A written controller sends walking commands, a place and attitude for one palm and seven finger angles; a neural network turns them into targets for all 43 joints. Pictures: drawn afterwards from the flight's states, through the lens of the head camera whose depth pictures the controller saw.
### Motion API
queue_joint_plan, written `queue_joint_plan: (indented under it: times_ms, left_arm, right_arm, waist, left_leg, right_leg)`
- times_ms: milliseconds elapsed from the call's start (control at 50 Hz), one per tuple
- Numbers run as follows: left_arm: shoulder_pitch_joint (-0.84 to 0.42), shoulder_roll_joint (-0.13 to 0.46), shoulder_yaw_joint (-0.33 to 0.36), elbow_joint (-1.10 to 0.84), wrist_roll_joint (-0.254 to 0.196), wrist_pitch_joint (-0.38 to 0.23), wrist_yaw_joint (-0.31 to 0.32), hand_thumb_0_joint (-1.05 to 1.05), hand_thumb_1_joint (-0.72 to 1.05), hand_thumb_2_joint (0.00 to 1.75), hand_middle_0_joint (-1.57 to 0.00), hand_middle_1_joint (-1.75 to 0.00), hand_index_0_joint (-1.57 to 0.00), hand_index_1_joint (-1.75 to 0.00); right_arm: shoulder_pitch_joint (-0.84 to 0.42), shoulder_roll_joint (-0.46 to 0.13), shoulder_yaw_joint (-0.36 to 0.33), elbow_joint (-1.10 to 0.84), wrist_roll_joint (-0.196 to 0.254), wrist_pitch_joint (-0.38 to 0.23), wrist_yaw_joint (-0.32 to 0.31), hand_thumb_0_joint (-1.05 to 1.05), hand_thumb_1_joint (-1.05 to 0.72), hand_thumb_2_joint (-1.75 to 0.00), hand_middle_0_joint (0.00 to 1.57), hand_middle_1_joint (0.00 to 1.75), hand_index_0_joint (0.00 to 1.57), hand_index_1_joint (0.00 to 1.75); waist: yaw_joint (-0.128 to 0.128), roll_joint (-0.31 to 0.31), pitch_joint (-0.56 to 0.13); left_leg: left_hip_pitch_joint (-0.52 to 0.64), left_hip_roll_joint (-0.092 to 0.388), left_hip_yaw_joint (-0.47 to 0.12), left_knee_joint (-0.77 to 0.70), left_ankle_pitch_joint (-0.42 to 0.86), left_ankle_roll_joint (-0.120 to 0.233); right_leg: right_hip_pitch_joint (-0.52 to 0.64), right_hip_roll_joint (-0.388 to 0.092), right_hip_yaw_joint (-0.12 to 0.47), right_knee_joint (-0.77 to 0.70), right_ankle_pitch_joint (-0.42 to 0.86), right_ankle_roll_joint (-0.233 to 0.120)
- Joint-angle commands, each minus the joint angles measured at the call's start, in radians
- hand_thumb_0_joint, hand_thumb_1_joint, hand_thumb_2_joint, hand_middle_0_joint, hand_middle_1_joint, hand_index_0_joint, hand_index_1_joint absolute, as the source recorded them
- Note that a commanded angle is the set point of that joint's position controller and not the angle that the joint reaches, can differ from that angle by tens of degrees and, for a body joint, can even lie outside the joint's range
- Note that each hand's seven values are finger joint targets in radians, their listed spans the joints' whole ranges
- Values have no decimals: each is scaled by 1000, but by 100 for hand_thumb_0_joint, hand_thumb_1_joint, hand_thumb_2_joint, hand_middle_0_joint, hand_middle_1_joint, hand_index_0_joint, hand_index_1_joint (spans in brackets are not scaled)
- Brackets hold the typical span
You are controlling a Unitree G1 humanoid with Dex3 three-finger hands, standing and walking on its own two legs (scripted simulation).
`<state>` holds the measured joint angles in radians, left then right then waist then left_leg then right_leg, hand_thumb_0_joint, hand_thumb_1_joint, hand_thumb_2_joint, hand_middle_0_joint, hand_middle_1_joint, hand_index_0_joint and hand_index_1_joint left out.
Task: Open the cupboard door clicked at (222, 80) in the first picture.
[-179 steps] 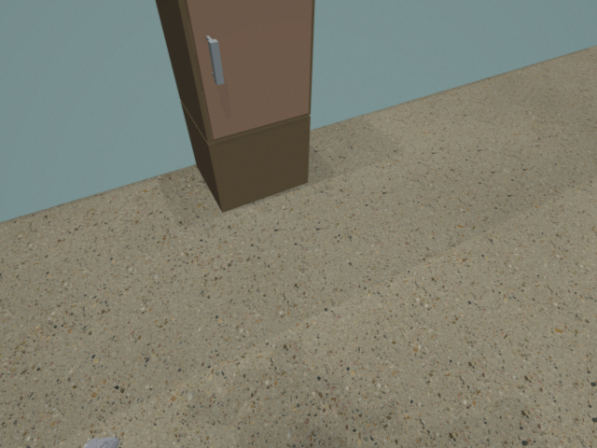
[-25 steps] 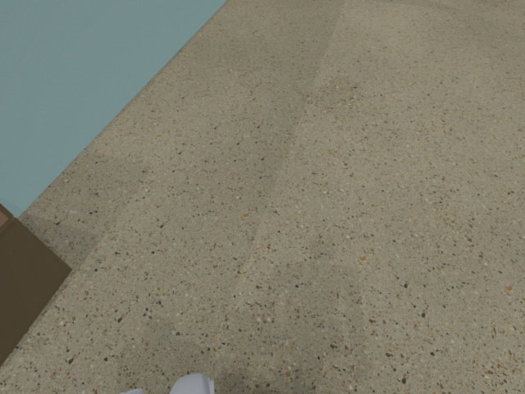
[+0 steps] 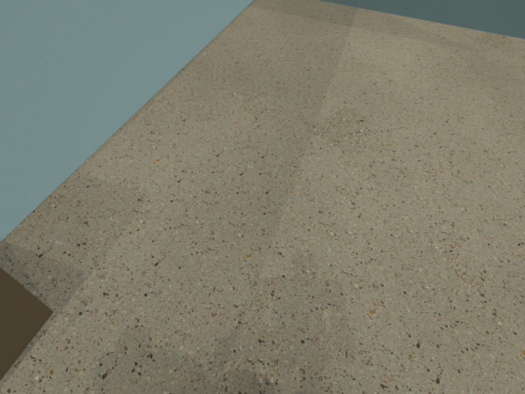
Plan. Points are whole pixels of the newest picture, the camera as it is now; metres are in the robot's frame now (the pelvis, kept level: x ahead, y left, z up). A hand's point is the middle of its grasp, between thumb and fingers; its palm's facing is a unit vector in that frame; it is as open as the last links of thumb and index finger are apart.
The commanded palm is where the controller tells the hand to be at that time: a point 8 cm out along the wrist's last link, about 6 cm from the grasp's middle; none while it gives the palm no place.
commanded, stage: turn to face it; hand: left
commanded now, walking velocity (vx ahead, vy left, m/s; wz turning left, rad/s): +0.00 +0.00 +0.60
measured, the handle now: out of the picture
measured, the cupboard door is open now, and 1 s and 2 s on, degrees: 0 0 0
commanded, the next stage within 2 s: none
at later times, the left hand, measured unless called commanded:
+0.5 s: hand out of the picture +0.08 +0.16 -0.15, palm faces +0.31 -0.92 -0.26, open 7.3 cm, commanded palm none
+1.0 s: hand out of the picture -0.01 +0.23 -0.16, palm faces +0.59 -0.76 -0.27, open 7.4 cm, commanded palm none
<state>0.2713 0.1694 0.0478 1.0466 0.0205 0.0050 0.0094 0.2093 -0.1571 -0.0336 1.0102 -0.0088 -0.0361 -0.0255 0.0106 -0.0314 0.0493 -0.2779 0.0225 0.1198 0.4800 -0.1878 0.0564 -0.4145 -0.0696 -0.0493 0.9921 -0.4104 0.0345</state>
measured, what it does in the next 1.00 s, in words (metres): steps on the spot, turning left: right foot, then left foot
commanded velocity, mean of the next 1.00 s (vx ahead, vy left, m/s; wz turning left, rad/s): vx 0.00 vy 0.00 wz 0.60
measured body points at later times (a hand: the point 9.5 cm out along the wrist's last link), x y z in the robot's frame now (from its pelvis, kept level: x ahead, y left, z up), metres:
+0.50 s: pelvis +0.04 -0.05 +0.00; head +0.08 -0.06 +0.45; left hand +0.06 +0.20 -0.13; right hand +0.17 -0.28 -0.16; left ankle -0.01 +0.09 -0.66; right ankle +0.04 -0.14 -0.74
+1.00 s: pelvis +0.04 -0.01 +0.00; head +0.07 +0.03 +0.45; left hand -0.04 +0.27 -0.14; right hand +0.27 -0.16 -0.13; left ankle +0.00 +0.08 -0.74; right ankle +0.13 -0.15 -0.67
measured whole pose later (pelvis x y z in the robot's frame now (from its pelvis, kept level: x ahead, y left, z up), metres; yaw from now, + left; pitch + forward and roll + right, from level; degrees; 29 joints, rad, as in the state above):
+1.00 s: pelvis +0.04 -0.01 +0.00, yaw +36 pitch +1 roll -1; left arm 0.16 0.27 0.08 0.88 0.02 0.06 0.01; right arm 0.15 -0.22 -0.05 0.89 -0.01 0.03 0.01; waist 0.00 -0.02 0.09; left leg -0.27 -0.03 -0.02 0.49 -0.23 0.05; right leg -0.46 -0.09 0.00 1.00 -0.41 0.11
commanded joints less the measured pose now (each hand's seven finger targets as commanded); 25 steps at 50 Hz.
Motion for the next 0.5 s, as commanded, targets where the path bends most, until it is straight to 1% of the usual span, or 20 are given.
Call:
queue_joint_plan:
  times_ms: [0, 20, 60, 80, 120, 140, 160, 180, 200, 220, 240, 260, 280, 300, 320, 340, 360, 380, 400, 480]
  left_arm:
    - [30, 48, 19, -71, 2, 6, 9, 0, 90, 90, -20, -30, -20, -30]
    - [3, 45, 21, -88, 0, 7, 10, 0, 90, 90, -20, -30, -20, -30]
    - [-35, 48, 25, -111, -3, 9, 12, 0, 90, 90, -20, -30, -20, -30]
    - [-45, 50, 26, -122, -5, 8, 12, 0, 90, 90, -20, -30, -20, -30]
    - [-61, 58, 28, -139, -10, 2, 14, 0, 90, 90, -20, -30, -20, -30]
    - [-45, 63, 29, -141, -13, -1, 16, 0, 90, 90, -20, -30, -20, -30]
    - [-17, 71, 32, -138, -15, -5, 20, 0, 90, 90, -20, -30, -20, -30]
    - [9, 101, 37, -135, -15, -13, 25, 0, 90, 90, -20, -30, -20, -30]
    - [34, 183, 50, -139, -1, -23, 33, 0, 90, 90, -20, -30, -20, -30]
    - [33, 256, 60, -149, 5, -21, 35, 0, 90, 90, -20, -30, -20, -30]
    - [6, 237, 61, -164, -3, -23, 35, 0, 90, 90, -20, -30, -20, -30]
    - [-52, 207, 50, -176, -2, -19, 35, 0, 90, 90, -20, -30, -20, -30]
    - [-98, 174, 37, -187, -3, -18, 34, 0, 90, 90, -20, -30, -20, -30]
    - [-115, 150, 32, -194, -3, -17, 35, 0, 90, 90, -20, -30, -20, -30]
    - [-109, 149, 29, -197, -2, -21, 33, 0, 90, 90, -20, -30, -20, -30]
    - [-89, 150, 29, -193, -1, -23, 33, 0, 90, 90, -20, -30, -20, -30]
    - [-68, 157, 29, -190, 0, -23, 32, 0, 90, 90, -20, -30, -20, -30]
    - [-48, 165, 31, -186, 1, -21, 31, 0, 90, 90, -20, -30, -20, -30]
    - [-36, 171, 32, -183, 2, -20, 31, 0, 90, 90, -20, -30, -20, -30]
    - [1, 207, 38, -178, 7, -11, 27, 0, 90, 90, -20, -30, -20, -30]
  right_arm:
    - [51, -161, -39, -46, -10, 11, 8, 0, -90, -90, 20, 30, 20, 30]
    - [58, -175, -44, -49, -14, 15, 8, 0, -90, -90, 20, 30, 20, 30]
    - [65, -189, -54, -49, -17, 26, 9, 0, -90, -90, 20, 30, 20, 30]
    - [67, -197, -58, -50, -18, 30, 10, 0, -90, -90, 20, 30, 20, 30]
    - [78, -202, -66, -53, -19, 37, 10, 0, -90, -90, 20, 30, 20, 30]
    - [73, -209, -69, -57, -17, 41, 10, 0, -90, -90, 20, 30, 20, 30]
    - [61, -206, -72, -65, -12, 44, 12, 0, -90, -90, 20, 30, 20, 30]
    - [56, -190, -72, -74, -5, 44, 16, 0, -90, -90, 20, 30, 20, 30]
    - [66, -140, -68, -89, 5, 45, 24, 0, -90, -90, 20, 30, 20, 30]
    - [64, -97, -61, -121, -2, 46, 26, 0, -90, -90, 20, 30, 20, 30]
    - [53, -143, -71, -115, -14, 64, 23, 0, -90, -90, 20, 30, 20, 30]
    - [45, -134, -75, -100, -12, 76, 27, 0, -90, -90, 20, 30, 20, 30]
    - [58, -125, -73, -83, -15, 82, 33, 0, -90, -90, 20, 30, 20, 30]
    - [69, -114, -71, -78, -14, 84, 39, 0, -90, -90, 20, 30, 20, 30]
    - [69, -109, -67, -79, -14, 86, 41, 0, -90, -90, 20, 30, 20, 30]
    - [55, -112, -67, -84, -15, 89, 43, 0, -90, -90, 20, 30, 20, 30]
    - [38, -115, -65, -93, -14, 89, 44, 0, -90, -90, 20, 30, 20, 30]
    - [9, -120, -64, -102, -14, 92, 45, 0, -90, -90, 20, 30, 20, 30]
    - [-15, -118, -64, -111, -13, 93, 47, 0, -90, -90, 20, 30, 20, 30]
    - [-102, -123, -54, -144, -11, 92, 53, 0, -90, -90, 20, 30, 20, 30]
  waist:
    - [-6, 144, -44]
    - [-13, 144, -61]
    - [-23, 174, -71]
    - [-25, 180, -84]
    - [-27, 178, -101]
    - [-15, 180, -113]
    - [4, 176, -126]
    - [19, 124, -138]
    - [25, -79, -155]
    - [26, -261, -130]
    - [26, -261, -113]
    - [-5, -173, -53]
    - [-32, -111, -15]
    - [-43, -86, -6]
    - [-43, -104, -5]
    - [-31, -123, -10]
    - [-22, -139, -26]
    - [-10, -144, -24]
    - [-4, -129, -21]
    - [20, -171, -32]
  left_leg:
    - [-13, 229, -293, -239, 112, 114]
    - [7, 232, -307, -226, 122, 120]
    - [23, 225, -341, -205, 118, 122]
    - [44, 219, -356, -188, 145, 120]
    - [61, 210, -390, -140, 260, 116]
    - [57, 198, -389, -107, 299, 106]
    - [22, 176, -375, -64, 304, 81]
    - [-53, 137, -351, -7, 237, 37]
    - [-226, 37, -229, 158, 17, -37]
    - [-344, -62, -96, 364, -375, -95]
    - [-315, -6, -155, 531, -396, -94]
    - [-319, 7, -147, 652, -336, -101]
    - [-331, 26, -137, 714, -265, -109]
    - [-330, 36, -123, 727, -220, -115]
    - [-331, 38, -109, 733, -197, -123]
    - [-329, 40, -99, 722, -190, -131]
    - [-332, 37, -90, 696, -194, -135]
    - [-326, 41, -81, 673, -198, -139]
    - [-321, 38, -72, 640, -202, -139]
    - [-269, 34, -29, 488, -212, -134]
  right_leg:
    - [0, -5, -1, -69, 32, 23]
    - [-1, -1, 3, -105, 21, 25]
    - [12, 14, 0, -167, 10, 26]
    - [20, 25, -2, -204, 7, 25]
    - [61, 44, -3, -293, 6, 23]
    - [107, 51, -5, -364, 47, 22]
    - [188, 49, -9, -479, 133, 22]
    - [309, 10, 20, -616, 227, 15]
    - [469, -187, 195, -704, 318, -36]
    - [450, -419, 330, -708, 485, -144]
    - [327, -422, 296, -708, 490, -177]
    - [261, -370, 238, -708, 463, -175]
    - [241, -314, 140, -685, 479, -157]
    - [235, -282, 73, -666, 538, -141]
    - [253, -267, 24, -653, 590, -132]
    - [271, -264, 5, -647, 621, -132]
    - [309, -260, -9, -636, 656, -132]
    - [319, -269, -17, -634, 661, -138]
    - [331, -270, -28, -631, 671, -137]
    - [362, -279, -73, -600, 720, -138]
